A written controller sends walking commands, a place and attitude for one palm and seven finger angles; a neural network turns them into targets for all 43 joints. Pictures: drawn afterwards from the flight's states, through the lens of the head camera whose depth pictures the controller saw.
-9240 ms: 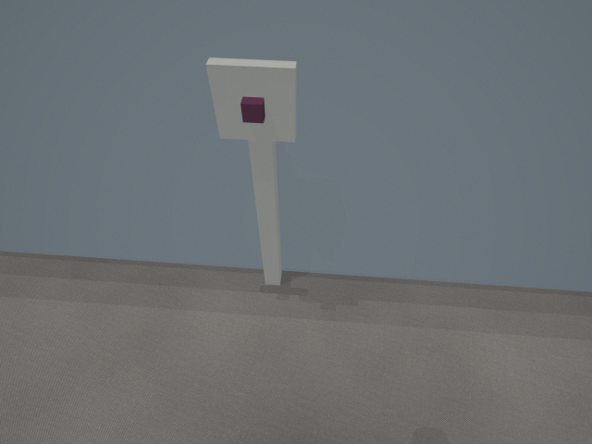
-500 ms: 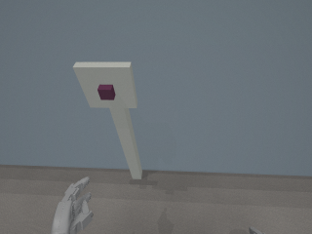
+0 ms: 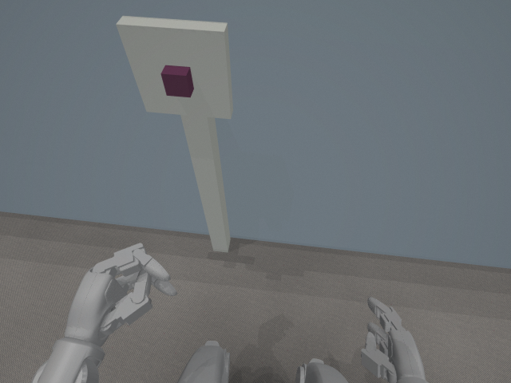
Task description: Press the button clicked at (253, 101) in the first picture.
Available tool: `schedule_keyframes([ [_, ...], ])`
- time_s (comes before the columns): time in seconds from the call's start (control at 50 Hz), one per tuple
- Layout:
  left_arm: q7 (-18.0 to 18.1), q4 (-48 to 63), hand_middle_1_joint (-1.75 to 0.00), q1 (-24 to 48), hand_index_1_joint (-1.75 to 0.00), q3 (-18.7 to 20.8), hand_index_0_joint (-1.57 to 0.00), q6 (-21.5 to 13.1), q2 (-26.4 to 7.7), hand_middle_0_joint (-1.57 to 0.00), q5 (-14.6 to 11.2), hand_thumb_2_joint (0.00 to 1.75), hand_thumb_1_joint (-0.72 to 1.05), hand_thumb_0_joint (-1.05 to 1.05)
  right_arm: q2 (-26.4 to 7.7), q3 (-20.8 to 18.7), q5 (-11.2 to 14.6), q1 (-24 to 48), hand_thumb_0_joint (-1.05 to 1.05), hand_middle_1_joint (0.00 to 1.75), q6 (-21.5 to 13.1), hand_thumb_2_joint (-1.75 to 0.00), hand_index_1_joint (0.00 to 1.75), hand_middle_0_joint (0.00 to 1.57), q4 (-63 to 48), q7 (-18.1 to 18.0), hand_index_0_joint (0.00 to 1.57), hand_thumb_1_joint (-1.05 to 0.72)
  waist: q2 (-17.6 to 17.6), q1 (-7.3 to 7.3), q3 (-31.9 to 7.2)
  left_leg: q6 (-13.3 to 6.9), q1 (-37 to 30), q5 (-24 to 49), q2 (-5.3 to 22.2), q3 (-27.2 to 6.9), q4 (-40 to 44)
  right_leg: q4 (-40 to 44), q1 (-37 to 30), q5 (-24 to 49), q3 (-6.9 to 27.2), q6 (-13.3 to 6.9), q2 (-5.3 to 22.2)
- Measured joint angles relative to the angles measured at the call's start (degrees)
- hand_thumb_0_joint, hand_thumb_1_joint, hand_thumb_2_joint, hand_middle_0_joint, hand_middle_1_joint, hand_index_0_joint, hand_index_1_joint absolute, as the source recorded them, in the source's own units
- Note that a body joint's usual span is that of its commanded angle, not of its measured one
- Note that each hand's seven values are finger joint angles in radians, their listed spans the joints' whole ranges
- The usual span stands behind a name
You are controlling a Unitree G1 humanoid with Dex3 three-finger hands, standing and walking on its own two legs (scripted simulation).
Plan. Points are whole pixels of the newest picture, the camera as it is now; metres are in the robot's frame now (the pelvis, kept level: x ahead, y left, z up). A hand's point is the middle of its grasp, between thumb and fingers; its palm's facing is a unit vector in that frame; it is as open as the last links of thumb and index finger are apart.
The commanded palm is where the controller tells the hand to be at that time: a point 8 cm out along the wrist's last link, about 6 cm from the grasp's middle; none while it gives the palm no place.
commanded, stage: raise the hand and make a fist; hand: left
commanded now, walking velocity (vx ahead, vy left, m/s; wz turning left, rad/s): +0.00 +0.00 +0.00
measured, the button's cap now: (178, 80) +0.59 +0.19 +0.13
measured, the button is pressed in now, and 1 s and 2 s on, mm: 0 0 0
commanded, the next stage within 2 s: aim a knuckle at the button in 1.30 s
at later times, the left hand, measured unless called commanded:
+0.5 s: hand (109, 273) +0.24 +0.21 +0.09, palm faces -0.03 -1.00 -0.04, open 3.1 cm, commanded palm +0.21 +0.27 +0.10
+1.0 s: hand (85, 243) +0.26 +0.24 +0.12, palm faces -0.04 -1.00 -0.04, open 3.1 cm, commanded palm +0.23 +0.29 +0.13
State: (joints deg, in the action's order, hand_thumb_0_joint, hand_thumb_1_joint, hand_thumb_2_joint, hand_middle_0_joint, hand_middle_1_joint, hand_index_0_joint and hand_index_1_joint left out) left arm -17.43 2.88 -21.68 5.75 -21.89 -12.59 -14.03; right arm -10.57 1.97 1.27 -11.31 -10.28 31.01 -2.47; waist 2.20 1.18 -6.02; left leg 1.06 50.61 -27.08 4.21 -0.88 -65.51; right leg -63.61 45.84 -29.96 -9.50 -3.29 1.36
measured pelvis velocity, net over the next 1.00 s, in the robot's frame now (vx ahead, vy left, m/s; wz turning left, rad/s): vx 0.03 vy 0.03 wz -0.01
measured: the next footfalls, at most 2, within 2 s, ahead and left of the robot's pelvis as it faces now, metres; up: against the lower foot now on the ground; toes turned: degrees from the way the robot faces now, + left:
none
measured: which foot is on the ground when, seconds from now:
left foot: down 0.00-1.00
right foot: down 0.00-1.00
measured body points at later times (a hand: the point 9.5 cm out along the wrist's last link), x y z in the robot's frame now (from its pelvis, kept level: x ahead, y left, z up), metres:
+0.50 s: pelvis +0.02 +0.03 +0.03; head +0.06 +0.04 +0.48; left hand +0.23 +0.26 +0.09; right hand +0.20 -0.22 -0.03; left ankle +0.05 +0.13 -0.65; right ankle +0.02 -0.09 -0.65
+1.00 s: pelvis +0.03 +0.03 +0.05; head +0.06 +0.03 +0.50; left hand +0.26 +0.29 +0.13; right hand +0.20 -0.21 -0.02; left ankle +0.05 +0.13 -0.65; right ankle +0.02 -0.09 -0.65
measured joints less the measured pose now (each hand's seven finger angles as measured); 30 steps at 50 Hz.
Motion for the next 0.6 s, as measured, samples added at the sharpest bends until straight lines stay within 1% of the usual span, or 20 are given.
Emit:
schedule_keyframes([
  [0.04, 0.43, -0.15, -1.15, 0.0, -1.16, 0.57, -0.98, 2.88, -0.09, -0.99, -0.21, 0.9, 0.9, 0.02, 0.51, 0.04, 0.15, -1.64, 0.01, 0.3, 0.53, -0.9, 0.3, 0.2, 0.64, -0.14, 0.2, -0.9, 0.14, -0.87, 0.0, -0.23, -1.42, 0.54, -0.06, 0.77, 1.7, 1.44, -0.99, 0.68, 0.69, 0.32, 0.02],
  [0.08, 1.6, 0.11, -1.21, -1.04, -1.22, 1.35, -1.04, 4.24, 0.05, -1.04, -0.5, 0.9, 0.9, 0.02, 0.58, -0.31, 0.12, -3.27, 0.01, 0.3, 0.75, -0.9, 0.3, 0.2, 1.06, -0.32, 0.2, -0.9, 0.19, -1.64, -0.09, -0.52, -3.04, 1.03, -0.15, 1.56, 3.5, 3.0, -2.21, 1.33, 1.4, 0.67, 0.04],
  [0.12, 2.82, 0.37, -1.27, -2.35, -1.28, 2.2, -1.09, 3.94, 0.19, -1.09, -0.73, 0.9, 0.9, 0.02, 0.19, -0.83, 0.06, -4.61, 0.01, 0.3, 0.7, -0.9, 0.3, 0.2, 1.4, -0.46, 0.2, -0.9, 0.07, -2.15, -0.21, -0.76, -4.41, 1.42, -0.26, 2.21, 5.02, 4.34, -3.26, 1.86, 1.98, 0.95, 0.09],
  [0.18, 3.74, 0.45, -1.35, -3.71, -1.36, 2.95, -1.17, 1.88, 0.21, -1.17, -0.87, 0.9, 0.9, 0.02, -1.2, -1.71, 0.06, -5.81, 0.01, 0.3, 0.1, -0.9, 0.3, 0.2, 1.76, -0.56, 0.2, -0.9, -0.07, -2.5, -0.16, -1.08, -5.57, 1.72, -0.48, 2.63, 6.3, 5.66, -4.34, 2.32, 2.35, 1.32, 0.23],
  [0.26, 3.1, 0.41, -1.42, -4.27, -1.43, 2.94, -1.23, -0.29, -0.21, -1.24, -0.89, 0.9, 0.9, 0.02, -3.33, -2.79, 0.21, -5.86, 0.01, 0.3, -0.9, -0.9, 0.3, 0.2, 1.85, -0.65, 0.2, -0.9, -0.29, -2.42, 0.06, -1.53, -6.2, 1.6, -0.76, 2.8, 6.71, 6.39, -5.13, 2.45, 2.5, 1.76, 0.45],
  [0.32, 2.58, 0.32, -1.46, -4.01, -1.46, 2.65, -1.26, -0.46, -0.44, -1.27, -1.02, 0.9, 0.9, 0.02, -4.27, -3.27, 0.4, -4.93, 0.01, 0.3, -1.37, -0.9, 0.3, 0.2, 1.51, -0.74, 0.2, -0.9, -0.56, -2.28, 0.38, -1.83, -6.86, 1.47, -0.95, 2.89, 6.99, 6.89, -5.9, 2.5, 2.58, 2.07, 0.6],
  [0.42, 2.47, 0.52, -1.48, -2.95, -1.49, 3.03, -1.29, 0.81, -0.8, -1.29, -1.14, 0.9, 0.9, 0.02, -4.24, -3.04, 0.55, -2.99, 0.01, 0.3, -1.65, -0.9, 0.3, 0.2, 0.25, -0.78, 0.2, -0.9, -0.99, -1.89, 0.53, -2.14, -8.44, 1.44, -1.16, 2.88, 8.0, 8.39, -7.74, 2.78, 2.54, 2.45, 0.68],
  [0.6, 1.37, 1.49, -1.49, -1.11, -1.5, 4.05, -1.3, 4.21, -1.49, -1.3, -1.35, 0.9, 0.9, 0.02, -2.51, -0.57, 0.45, -1.04, 0.01, 0.3, -1.44, -0.9, 0.3, 0.2, -1.71, 0.0, 0.2, -0.9, -0.7, -0.9, 0.4, -2.48, -11.73, 1.61, -1.52, 2.54, 10.31, 11.73, -11.69, 3.46, 2.14, 2.98, 0.73],
])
